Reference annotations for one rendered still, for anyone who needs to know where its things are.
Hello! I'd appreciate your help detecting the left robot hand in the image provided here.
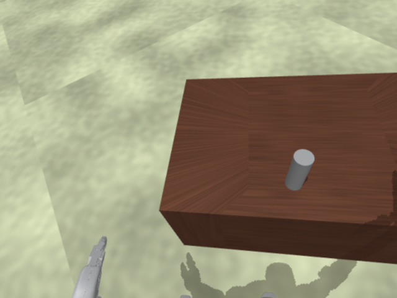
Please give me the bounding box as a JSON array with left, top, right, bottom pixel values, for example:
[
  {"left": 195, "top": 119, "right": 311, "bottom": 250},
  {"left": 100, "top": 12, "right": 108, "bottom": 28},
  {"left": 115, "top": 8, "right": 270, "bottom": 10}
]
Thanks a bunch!
[{"left": 72, "top": 236, "right": 107, "bottom": 298}]

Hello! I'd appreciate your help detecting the can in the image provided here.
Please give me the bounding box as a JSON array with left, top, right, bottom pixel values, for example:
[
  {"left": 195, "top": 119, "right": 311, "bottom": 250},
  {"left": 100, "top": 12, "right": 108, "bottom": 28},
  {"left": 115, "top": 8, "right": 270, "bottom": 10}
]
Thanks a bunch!
[{"left": 285, "top": 149, "right": 314, "bottom": 191}]

